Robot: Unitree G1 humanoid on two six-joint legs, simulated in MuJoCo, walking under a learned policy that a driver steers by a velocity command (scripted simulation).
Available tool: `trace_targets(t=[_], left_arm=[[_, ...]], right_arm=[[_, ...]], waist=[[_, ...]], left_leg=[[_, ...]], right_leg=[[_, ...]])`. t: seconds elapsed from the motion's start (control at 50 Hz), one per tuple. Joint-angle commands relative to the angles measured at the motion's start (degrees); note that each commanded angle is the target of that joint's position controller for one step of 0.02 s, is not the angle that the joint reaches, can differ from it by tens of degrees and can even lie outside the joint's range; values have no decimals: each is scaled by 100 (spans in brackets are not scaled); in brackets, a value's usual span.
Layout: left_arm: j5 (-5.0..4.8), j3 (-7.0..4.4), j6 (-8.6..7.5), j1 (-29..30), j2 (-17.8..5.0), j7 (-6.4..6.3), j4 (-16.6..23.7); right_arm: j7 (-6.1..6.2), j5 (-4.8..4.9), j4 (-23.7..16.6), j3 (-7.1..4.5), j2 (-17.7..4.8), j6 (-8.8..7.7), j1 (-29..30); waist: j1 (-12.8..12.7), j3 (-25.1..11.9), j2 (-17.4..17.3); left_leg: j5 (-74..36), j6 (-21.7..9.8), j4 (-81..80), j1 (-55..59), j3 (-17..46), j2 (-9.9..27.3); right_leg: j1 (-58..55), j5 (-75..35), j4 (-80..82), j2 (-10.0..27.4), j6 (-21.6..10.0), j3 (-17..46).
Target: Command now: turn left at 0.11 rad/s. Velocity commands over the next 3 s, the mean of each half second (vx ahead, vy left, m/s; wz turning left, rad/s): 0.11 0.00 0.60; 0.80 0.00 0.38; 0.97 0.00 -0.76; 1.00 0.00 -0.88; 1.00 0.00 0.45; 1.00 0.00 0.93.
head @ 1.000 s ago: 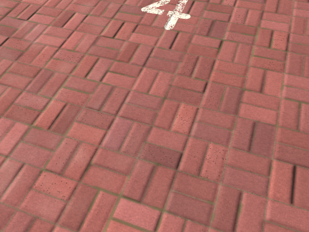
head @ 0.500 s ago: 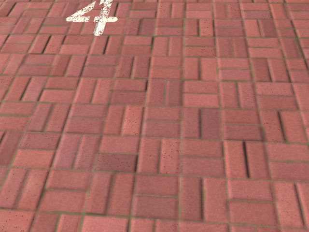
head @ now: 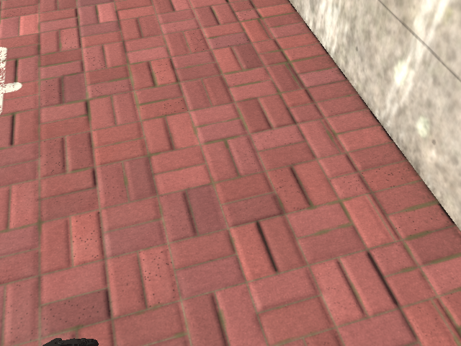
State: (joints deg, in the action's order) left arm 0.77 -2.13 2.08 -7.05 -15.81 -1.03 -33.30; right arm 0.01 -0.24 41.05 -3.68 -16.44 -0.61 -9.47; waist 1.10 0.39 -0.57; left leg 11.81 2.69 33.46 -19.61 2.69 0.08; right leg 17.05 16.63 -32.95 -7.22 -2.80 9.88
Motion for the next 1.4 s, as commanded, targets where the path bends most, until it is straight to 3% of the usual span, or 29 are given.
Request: trace_targets(t=[0.02,0.06,0.18,0.32,0.34,0.36,0.4,0.44,0.54,0.56,0.64,0.74,0.8,0.86,0.88,0.9,0.92,0.94,0.96,1.0,1.08,1.16,1.22,1.28,1.32,1.34,1.36,1.38,1.4], left_arm=[[182,-118,-191,-617,-552,26,97],[174,-206,-231,-438,-766,-47,146],[-56,-275,-252,188,-400,-49,351],[-166,-446,-337,-743,-549,80,-188],[-60,-557,-276,-882,-1071,26,-144],[190,-586,-318,-733,-1286,79,-49],[16,-466,-481,-297,-931,-20,91],[-101,-423,-585,-473,-879,-141,20],[28,-360,-784,-1306,-839,-48,-241],[212,-323,-698,-1666,-887,72,-443],[176,-280,-749,-1842,-756,92,-642],[178,-197,-808,-2357,-591,47,-1149],[134,-139,-746,-2728,-636,-3,-1603],[49,-148,-648,-2588,-1132,-14,-1979],[-43,-150,-659,-2127,-1206,4,-1871],[-183,60,-711,-2333,-279,182,-1463],[-255,-46,-794,-2093,-494,189,-1319],[-252,-160,-762,-1335,-703,152,-1169],[-225,-107,-752,-1411,-455,170,-1178],[-56,-78,-563,-1898,-95,252,-1526],[-36,-117,-263,-1509,118,390,-1464],[-104,-38,-268,-406,111,457,-1018],[-54,42,-309,-29,18,525,-809],[-67,-48,-211,-794,-431,516,-977],[-31,-326,-125,-3012,-1019,393,-1605],[-124,-491,-173,-3662,-1246,284,-1852],[-223,-509,-170,-2894,-1241,197,-1903],[-48,-464,-190,-2114,-1488,211,-1602],[27,-481,-200,-1943,-1364,162,-1390]], right_arm=[[-34,-86,-660,-104,-861,-139,482],[-36,24,-693,-165,-954,-114,651],[115,141,-626,-358,-1146,-43,-266],[245,331,-958,-419,-920,383,518],[220,263,-942,-302,-486,383,178],[195,238,-1053,-352,-720,263,120],[121,207,-925,-439,-1108,142,152],[56,163,-761,-376,-884,79,29],[-63,254,-889,-258,-673,-69,234],[-326,-448,-826,-247,-670,190,519],[-583,-194,-770,-231,-601,298,614],[-641,-260,-893,-63,-378,118,1345],[-643,-278,-1123,85,-214,41,1840],[-389,-274,-652,-25,-437,-42,-18],[-271,-306,-191,-174,-745,-139,-1585],[-122,-442,-26,-374,-1540,-185,-2095],[-71,-354,-134,-373,-1623,-239,-2171],[-18,-373,73,-303,-1392,-249,-1706],[-30,-357,170,-197,-997,-288,-1361],[-51,-209,243,-53,-478,-370,-833],[-95,-53,592,48,-71,-548,-979],[-80,-123,799,105,23,-661,-1205],[93,-121,867,125,-233,-617,-1203],[362,-132,752,-6,-869,-539,-989],[391,-188,469,-127,-1196,-375,-203],[274,-106,413,-161,-1102,-288,127],[75,-220,191,124,-130,-352,442],[58,-168,-408,253,207,-469,-310],[6,-236,-610,329,-23,-657,-369]], waist=[[-521,-437,-77],[-547,-226,-1033],[25,-559,-1039],[-414,-882,-651],[-284,-947,773],[-253,-512,1421],[-140,35,945],[-242,48,640],[-561,340,591],[-532,548,39],[-531,830,654],[-667,1183,560],[-683,1270,629],[476,-6,996],[1378,-769,888],[1067,-1948,-546],[1063,-2593,-492],[867,-1324,-13],[499,-427,30],[-63,148,-358],[-290,637,-531],[-232,946,-625],[-402,960,-347],[-1028,155,-689],[-2168,-704,-662],[-2430,-789,123],[-1694,208,1527],[-534,-387,1441],[-548,-773,1006]], left_leg=[[-2309,-463,-889,922,981,738],[-1509,-1249,-1175,295,1807,1060],[-2410,-1684,-1055,1594,3015,1310],[-584,-740,-583,90,2369,231],[1832,-372,707,-1366,1437,-549],[2037,-271,1805,-2337,1084,-496],[1097,-219,2713,-2899,786,102],[435,-98,3356,-3214,584,275],[-556,-32,4083,-3741,326,525],[-443,-71,4064,-3463,130,259],[-915,-155,3633,-3567,153,295],[-583,-601,2054,-3566,-148,190],[162,-973,937,-2830,-833,78],[882,-1383,510,481,-1287,-660],[356,-1485,-75,2700,-537,-282],[3014,-1555,-591,4998,2044,1712],[3938,-1345,-1687,4726,4191,2642],[3055,-970,-1882,3615,3271,2322],[2005,-920,-1908,2657,2252,2143],[959,-560,-2195,1547,733,1505],[-811,-90,-2516,1212,-732,1087],[-3116,-47,-2667,1283,-1744,734],[-5210,20,-2531,1778,-2136,797],[-8179,2,-1218,2304,-2092,1232],[-8241,-139,1513,1644,-1757,1423],[-4685,-247,4187,722,-1776,746],[1393,-364,6312,-1265,-1439,-457],[1711,-175,7046,-2785,-289,-458],[1537,-259,6547,-3212,385,-268]], right_leg=[[-102,-280,132,719,-139,310],[-239,150,-53,398,319,-384],[1045,1708,-1135,151,398,-374],[-1292,-680,1425,499,352,-389],[-2196,268,1830,1886,-294,1233],[-1655,1535,2249,2938,-886,2565],[-1544,2365,2431,2664,-707,1973],[-1895,1767,2390,2330,-368,1162],[-1940,1054,2482,2119,-239,-17],[-1417,1177,2624,2133,-95,-290],[-1421,862,2771,2170,39,-882],[-2137,230,3076,2393,-286,-1401],[-2497,-2150,3027,2553,-512,-1725],[-2025,-7475,558,2574,-592,-1874],[-713,-6446,-1239,2283,-480,-1887],[1599,-1160,-3567,1347,-351,-1666],[2108,869,-4732,760,-478,-495],[2518,88,-4890,1001,-519,-246],[2452,-349,-4621,1290,-481,-448],[1930,-670,-4157,1577,-327,-558],[2332,-1103,-4207,1590,-201,-799],[2582,-1936,-3230,1252,-341,-1548],[2138,-2004,-1849,913,-593,-2095],[554,-1752,-1365,377,-811,-2413],[-1634,-1049,-1177,294,-1206,-1851],[-2638,-1179,-283,518,-1612,-1260],[-2447,-1612,-541,605,-1663,-560],[-3075,-1687,-66,1312,-2534,1910],[-3110,807,1529,2044,-2769,3643]])
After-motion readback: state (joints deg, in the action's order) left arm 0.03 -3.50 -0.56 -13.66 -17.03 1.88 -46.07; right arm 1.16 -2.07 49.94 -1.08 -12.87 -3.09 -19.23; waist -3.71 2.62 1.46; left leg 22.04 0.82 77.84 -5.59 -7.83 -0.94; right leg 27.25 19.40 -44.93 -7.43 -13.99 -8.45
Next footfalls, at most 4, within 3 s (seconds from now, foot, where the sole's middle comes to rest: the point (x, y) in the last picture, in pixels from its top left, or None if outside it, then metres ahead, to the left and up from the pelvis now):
0.32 right None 0.06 -0.10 -0.77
0.88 left None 0.24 0.31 -0.77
1.34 right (100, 293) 0.66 0.43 -0.77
1.74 left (54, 192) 1.05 0.66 -0.77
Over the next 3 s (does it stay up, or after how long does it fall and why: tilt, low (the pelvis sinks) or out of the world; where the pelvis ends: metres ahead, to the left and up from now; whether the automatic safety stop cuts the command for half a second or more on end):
stays up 1.97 0.42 -0.01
